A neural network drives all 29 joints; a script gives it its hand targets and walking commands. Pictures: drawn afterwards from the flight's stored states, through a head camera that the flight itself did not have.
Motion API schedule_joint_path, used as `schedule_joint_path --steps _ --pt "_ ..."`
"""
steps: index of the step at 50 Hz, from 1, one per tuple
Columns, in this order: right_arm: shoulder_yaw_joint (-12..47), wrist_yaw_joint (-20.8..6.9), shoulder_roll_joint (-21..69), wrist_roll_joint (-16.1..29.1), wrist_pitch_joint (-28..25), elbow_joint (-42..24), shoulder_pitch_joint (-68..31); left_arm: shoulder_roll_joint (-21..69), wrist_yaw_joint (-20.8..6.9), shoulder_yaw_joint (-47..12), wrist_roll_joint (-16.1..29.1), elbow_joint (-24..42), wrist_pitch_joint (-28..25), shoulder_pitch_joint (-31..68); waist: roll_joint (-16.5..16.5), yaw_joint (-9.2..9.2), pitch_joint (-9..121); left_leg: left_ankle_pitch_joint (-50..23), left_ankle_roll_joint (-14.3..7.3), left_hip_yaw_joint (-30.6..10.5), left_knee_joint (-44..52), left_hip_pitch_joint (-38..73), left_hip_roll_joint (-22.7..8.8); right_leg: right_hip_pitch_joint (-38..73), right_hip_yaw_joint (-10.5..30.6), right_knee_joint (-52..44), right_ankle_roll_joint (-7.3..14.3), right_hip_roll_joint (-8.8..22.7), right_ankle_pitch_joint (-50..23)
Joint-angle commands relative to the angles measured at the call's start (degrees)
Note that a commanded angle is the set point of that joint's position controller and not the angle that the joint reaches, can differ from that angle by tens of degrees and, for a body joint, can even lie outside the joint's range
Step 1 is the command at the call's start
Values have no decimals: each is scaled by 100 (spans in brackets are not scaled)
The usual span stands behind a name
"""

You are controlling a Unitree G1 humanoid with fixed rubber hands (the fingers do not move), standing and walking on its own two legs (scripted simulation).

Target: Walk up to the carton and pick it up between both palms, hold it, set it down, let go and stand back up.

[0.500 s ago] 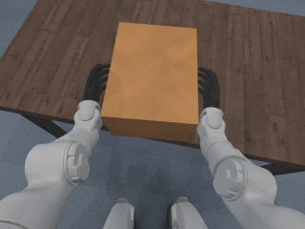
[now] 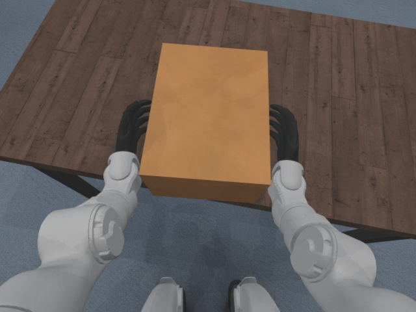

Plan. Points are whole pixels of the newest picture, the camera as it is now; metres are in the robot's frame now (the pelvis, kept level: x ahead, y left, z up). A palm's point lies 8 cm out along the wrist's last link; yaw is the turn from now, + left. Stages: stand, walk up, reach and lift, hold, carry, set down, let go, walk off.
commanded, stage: reach and lift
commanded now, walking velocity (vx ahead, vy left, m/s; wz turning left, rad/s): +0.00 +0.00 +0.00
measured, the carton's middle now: (209, 124) +0.48 +0.01 -0.04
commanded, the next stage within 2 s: none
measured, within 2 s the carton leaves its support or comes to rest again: leaves its support in 1.80 s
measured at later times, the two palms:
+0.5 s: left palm (128, 143) +0.43 +0.16 -0.03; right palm (286, 151) +0.42 -0.14 -0.02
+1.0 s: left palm (128, 145) +0.42 +0.17 -0.03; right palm (286, 152) +0.42 -0.14 -0.03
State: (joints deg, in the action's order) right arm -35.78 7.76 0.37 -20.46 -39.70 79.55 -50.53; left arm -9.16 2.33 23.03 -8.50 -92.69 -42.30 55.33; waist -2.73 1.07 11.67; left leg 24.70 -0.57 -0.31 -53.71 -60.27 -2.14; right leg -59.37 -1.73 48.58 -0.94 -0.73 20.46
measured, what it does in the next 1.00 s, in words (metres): stands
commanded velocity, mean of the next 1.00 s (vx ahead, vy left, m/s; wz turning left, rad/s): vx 0.00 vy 0.00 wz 0.00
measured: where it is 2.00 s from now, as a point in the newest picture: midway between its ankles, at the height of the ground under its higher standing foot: outside the picture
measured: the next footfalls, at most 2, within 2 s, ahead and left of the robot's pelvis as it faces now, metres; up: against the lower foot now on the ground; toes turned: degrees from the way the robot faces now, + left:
none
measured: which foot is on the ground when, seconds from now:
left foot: down 0.00-1.00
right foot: down 0.00-1.00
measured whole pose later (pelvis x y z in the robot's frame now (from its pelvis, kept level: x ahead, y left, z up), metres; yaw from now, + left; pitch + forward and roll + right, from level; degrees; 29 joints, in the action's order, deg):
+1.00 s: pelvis +0.00 +0.00 +0.00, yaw +0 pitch +35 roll -4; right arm -31.3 10.0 -3.9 -18.1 -49.7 92.0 -53.9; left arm -9.5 2.8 17.6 -3.7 -97.0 -46.8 56.8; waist -3.8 0.0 14.6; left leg 24.0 -0.1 -0.9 -54.0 -64.7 -3.1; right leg -62.9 -3.5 47.7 -0.3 -1.0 19.4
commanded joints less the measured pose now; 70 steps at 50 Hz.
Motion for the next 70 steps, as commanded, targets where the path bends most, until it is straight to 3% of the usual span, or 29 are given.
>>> schedule_joint_path --steps 1,24,40,55,70 --pt "1459 -1035 3354 -1153 103 840 -2051 2665 -621 -809 -838 71 -12 2310 -138 -100 3478 -3827 337 386 228 2064 76 2340 -352 -168 139 -88 -2845" --pt "1344 -952 3191 -1230 -15 1172 -2006 2612 -584 -784 -828 7 -61 2305 -142 -69 3417 -3495 359 410 344 1877 105 2292 -423 -301 165 -118 -2742" --pt "1615 -875 3108 -1248 -767 1669 -2207 2921 -585 -1092 -626 -172 -517 2356 -70 -78 3876 -3993 437 400 160 1846 122 2358 -484 -164 116 -215 -3424" --pt "1911 -868 2962 -930 -952 2234 -2448 3110 -638 -1527 -218 -332 -610 2504 -82 -36 3987 -3849 477 355 38 1733 192 2231 -481 -97 79 -344 -3397" --pt "2328 -854 3063 -484 -737 1949 -2740 3492 -600 -1987 154 -41 -466 2714 -277 48 4329 -4132 599 181 -128 2105 208 2169 -466 -41 75 -471 -3396"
